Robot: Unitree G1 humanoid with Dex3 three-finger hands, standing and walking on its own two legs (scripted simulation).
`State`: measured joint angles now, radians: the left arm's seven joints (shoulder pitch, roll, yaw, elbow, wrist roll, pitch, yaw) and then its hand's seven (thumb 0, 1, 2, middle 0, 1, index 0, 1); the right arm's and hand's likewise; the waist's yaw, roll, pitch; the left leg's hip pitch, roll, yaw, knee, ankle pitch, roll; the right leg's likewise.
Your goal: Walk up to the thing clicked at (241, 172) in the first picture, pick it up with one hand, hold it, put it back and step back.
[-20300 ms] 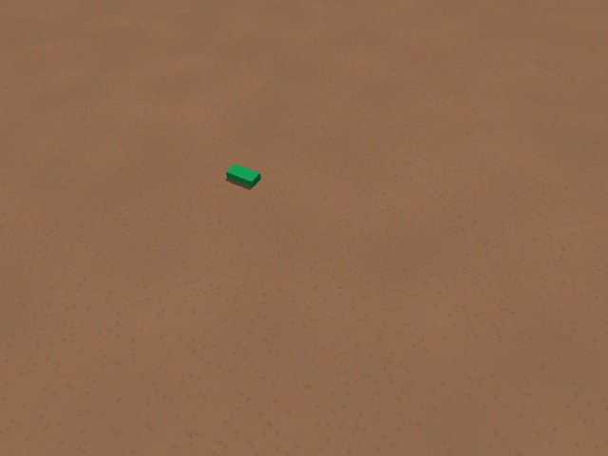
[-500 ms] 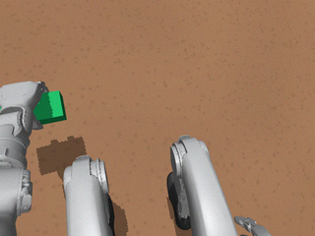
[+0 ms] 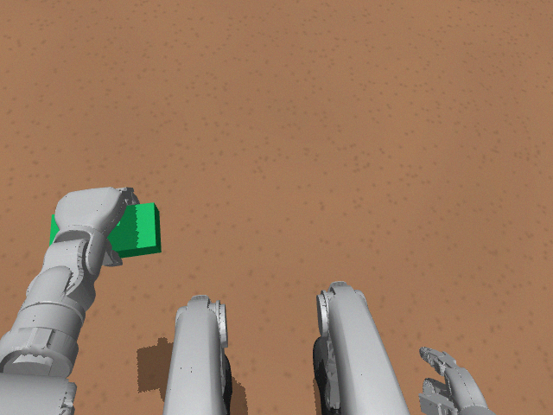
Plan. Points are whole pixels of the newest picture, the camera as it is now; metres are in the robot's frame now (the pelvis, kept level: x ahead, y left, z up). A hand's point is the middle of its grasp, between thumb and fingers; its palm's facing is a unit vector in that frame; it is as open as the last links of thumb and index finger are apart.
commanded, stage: lift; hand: left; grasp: from above
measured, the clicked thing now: (108, 234) +0.41 +0.26 -0.12
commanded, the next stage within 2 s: hold in 0.88 s
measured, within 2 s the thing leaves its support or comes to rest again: neither
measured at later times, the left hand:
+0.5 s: hand (64, 202) +0.37 +0.22 +0.09, palm faces -0.45 -0.09 -0.89, open 10.3 cm
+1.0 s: hand (29, 150) +0.39 +0.22 +0.17, palm faces -0.45 -0.09 -0.89, open 10.3 cm
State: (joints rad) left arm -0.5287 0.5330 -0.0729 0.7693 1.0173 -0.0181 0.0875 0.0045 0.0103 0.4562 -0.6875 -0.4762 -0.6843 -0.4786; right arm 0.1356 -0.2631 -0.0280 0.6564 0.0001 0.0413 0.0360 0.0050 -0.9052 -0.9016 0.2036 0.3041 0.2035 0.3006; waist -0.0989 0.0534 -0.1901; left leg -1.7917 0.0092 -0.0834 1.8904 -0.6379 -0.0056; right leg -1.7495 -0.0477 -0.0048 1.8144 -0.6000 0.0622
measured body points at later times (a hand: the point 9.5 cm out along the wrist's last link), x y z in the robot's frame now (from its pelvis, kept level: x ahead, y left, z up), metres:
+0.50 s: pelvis +0.04 -0.01 +0.17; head +0.12 -0.01 +0.61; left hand +0.39 +0.22 +0.14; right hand +0.14 -0.27 +0.05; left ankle +0.08 +0.12 -0.46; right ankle +0.10 -0.16 -0.46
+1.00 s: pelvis +0.08 -0.01 +0.24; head +0.12 -0.02 +0.69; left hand +0.41 +0.22 +0.22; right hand +0.17 -0.27 +0.12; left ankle +0.08 +0.12 -0.46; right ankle +0.10 -0.16 -0.46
